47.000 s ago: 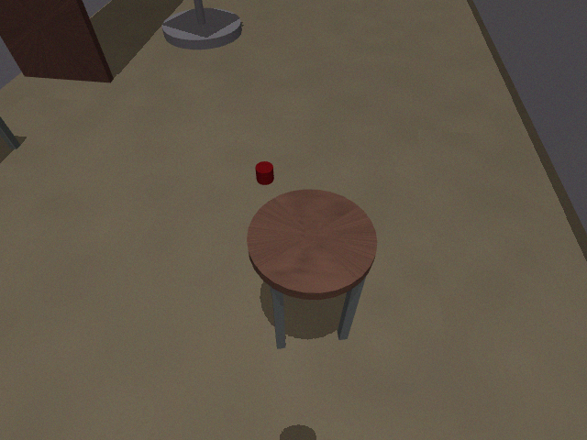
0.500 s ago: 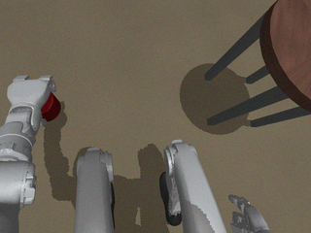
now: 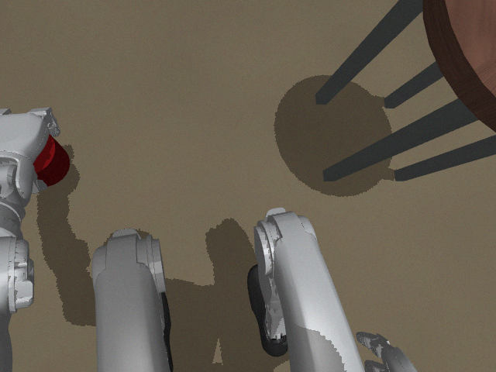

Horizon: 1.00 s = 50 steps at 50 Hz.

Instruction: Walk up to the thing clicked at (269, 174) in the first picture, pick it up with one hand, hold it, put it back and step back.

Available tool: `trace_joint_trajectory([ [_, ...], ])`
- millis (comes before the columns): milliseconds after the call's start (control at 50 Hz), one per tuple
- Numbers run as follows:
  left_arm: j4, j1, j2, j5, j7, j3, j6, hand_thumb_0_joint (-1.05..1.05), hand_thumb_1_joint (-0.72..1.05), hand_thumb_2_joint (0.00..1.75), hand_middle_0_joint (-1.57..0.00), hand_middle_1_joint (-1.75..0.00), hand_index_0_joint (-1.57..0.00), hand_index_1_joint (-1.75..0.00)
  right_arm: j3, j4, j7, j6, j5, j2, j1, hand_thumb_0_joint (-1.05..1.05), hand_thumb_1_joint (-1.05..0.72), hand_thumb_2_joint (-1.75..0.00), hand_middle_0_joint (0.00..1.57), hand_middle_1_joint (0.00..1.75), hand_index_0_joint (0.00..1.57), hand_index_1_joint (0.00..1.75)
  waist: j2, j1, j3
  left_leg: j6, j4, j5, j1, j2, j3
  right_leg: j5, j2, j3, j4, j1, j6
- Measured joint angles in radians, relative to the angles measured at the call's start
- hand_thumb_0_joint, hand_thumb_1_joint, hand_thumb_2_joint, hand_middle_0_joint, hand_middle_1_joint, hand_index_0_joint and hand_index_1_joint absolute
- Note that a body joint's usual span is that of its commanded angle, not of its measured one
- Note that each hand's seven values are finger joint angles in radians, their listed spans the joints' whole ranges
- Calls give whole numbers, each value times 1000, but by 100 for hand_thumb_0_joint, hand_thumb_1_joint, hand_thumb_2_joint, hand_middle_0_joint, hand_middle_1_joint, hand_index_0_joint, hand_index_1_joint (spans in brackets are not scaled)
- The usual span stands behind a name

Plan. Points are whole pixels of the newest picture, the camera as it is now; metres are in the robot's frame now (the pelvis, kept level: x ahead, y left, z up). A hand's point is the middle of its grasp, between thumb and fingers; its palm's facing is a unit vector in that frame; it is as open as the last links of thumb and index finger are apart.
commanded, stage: crouch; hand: left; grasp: from above
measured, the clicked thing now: (34, 157) +0.46 +0.30 -0.19
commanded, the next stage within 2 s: lower in 0.08 s
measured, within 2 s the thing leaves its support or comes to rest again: neither
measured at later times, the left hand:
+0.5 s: hand (42, 166) +0.45 +0.30 -0.22, palm faces -0.48 -0.06 -0.88, open 11.0 cm
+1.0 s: hand (57, 168) +0.46 +0.29 -0.27, palm faces -0.46 -0.09 -0.88, open 11.0 cm
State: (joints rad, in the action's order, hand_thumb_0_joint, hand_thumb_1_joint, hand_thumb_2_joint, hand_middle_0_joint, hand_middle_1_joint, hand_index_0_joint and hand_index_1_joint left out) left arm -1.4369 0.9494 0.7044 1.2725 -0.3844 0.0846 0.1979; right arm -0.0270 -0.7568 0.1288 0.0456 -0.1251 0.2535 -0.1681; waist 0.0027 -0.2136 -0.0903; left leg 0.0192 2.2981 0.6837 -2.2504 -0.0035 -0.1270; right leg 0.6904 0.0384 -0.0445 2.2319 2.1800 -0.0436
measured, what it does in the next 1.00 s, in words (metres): lowers itself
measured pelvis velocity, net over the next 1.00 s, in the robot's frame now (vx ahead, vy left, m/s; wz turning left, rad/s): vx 0.01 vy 0.00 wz -0.08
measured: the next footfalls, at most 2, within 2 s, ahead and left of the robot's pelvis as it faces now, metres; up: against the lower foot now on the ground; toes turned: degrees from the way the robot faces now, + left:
none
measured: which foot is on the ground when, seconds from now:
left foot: down 0.00-1.00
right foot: down 0.00-1.00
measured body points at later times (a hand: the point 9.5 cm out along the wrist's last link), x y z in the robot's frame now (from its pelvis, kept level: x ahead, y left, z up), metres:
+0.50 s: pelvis +0.00 +0.00 -0.03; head +0.25 +0.07 +0.34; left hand +0.47 +0.30 -0.16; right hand +0.05 -0.27 -0.13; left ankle +0.08 +0.13 -0.33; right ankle +0.09 -0.13 -0.33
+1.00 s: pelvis +0.01 +0.00 -0.06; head +0.27 +0.08 +0.30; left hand +0.48 +0.30 -0.22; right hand +0.04 -0.27 -0.14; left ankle +0.08 +0.13 -0.33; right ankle +0.09 -0.13 -0.33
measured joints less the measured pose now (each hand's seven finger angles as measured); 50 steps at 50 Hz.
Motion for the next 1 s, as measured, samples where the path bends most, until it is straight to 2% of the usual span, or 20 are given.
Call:
trace_joint_trajectory([
  [220,-33,22,35,8,-11,15,10,0,-22,86,-39,-102,-48,-95,-27,6,7,6,-11,11,16,1,-92,-90,21,30,20,30,-9,-10,24,6,54,4,-34,1,-18,-1,6,-12,47,33,-3],
  [340,-69,39,54,6,-14,1,16,0,-22,86,-40,-101,-48,-95,-42,10,10,7,-15,18,28,0,-92,-90,21,30,20,30,-17,-17,35,6,78,6,-49,1,-26,-2,9,-18,65,46,-4],
  [420,-93,44,70,18,-26,5,29,0,-22,86,-40,-101,-49,-94,-55,13,10,9,-23,21,33,0,-92,-90,21,30,20,30,-26,-26,44,7,98,8,-62,3,-33,-1,10,-24,80,55,-4],
  [600,-122,46,102,47,-75,30,42,0,-22,86,-40,-100,-49,-94,-75,15,17,22,-44,22,38,0,-92,-90,21,30,20,30,-44,-45,74,11,143,14,-91,8,-48,4,12,-35,118,79,-2],
  [900,-157,45,147,37,-117,66,33,0,-22,86,-40,-100,-49,-94,-116,20,46,50,-69,26,45,0,-91,-89,21,30,20,30,-60,-74,126,13,199,33,-113,5,-74,9,24,-54,153,97,-10],
  [1000,-182,45,169,51,-139,89,41,0,-22,86,-40,-100,-49,-94,-129,28,54,56,-81,32,50,0,-91,-89,21,30,20,30,-68,-86,137,15,212,36,-115,6,-85,8,26,-62,160,98,-11],
])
